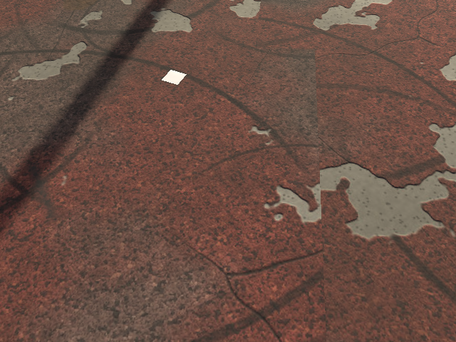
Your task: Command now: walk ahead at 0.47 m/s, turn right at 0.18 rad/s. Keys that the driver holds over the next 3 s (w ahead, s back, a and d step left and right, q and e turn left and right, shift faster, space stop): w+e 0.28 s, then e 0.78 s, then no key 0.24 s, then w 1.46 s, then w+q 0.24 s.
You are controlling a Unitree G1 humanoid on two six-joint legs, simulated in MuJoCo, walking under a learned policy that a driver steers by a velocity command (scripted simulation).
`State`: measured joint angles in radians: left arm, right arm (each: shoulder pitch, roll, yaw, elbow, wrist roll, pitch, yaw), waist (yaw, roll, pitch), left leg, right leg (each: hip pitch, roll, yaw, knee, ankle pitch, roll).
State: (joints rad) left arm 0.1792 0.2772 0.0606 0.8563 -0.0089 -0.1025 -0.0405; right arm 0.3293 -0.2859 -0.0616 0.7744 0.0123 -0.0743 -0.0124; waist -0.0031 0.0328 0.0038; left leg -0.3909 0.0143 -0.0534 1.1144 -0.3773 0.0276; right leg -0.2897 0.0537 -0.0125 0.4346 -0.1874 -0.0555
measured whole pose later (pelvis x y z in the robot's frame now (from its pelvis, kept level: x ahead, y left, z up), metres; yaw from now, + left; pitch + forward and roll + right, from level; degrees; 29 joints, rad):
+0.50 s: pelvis +0.25 +0.03 +0.00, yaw -16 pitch +2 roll +0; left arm 0.27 0.33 0.08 0.78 -0.03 0.00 0.02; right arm 0.12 -0.25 -0.05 0.67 -0.02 -0.08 0.01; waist 0.03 -0.03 0.06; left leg -0.34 0.01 0.07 0.46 -0.16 0.02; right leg -0.51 -0.01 0.04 1.17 -0.48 0.05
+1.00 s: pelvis +0.31 -0.03 +0.00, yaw -33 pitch +3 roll +2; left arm 0.16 0.31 0.07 0.61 0.00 0.03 0.01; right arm 0.08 -0.32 -0.08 0.72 0.00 0.00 -0.02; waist 0.01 0.02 0.07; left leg -0.53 0.01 -0.04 1.01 -0.43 -0.07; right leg -0.36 0.05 0.07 0.46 -0.15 -0.05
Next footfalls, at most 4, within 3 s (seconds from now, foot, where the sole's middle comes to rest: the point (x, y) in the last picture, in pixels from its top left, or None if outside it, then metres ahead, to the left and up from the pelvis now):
0.34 left None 0.36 0.12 -0.78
0.78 right None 0.35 -0.15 -0.78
1.22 left None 0.46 0.06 -0.78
1.56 right None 0.28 -0.13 -0.78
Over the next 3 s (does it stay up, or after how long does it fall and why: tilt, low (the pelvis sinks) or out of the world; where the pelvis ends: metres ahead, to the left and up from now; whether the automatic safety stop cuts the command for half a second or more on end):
stays up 0.92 -0.50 -0.01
